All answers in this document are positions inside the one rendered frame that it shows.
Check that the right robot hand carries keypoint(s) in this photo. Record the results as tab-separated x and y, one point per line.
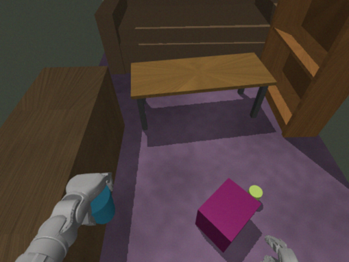
284	254

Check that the sofa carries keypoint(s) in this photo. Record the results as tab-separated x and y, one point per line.
134	31

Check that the left robot hand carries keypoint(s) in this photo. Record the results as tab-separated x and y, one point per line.
91	185

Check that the left robot arm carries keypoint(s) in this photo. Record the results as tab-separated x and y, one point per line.
59	232

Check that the coffee table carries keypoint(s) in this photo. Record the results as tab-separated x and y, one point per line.
197	75

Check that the bookshelf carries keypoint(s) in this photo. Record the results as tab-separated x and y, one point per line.
307	53

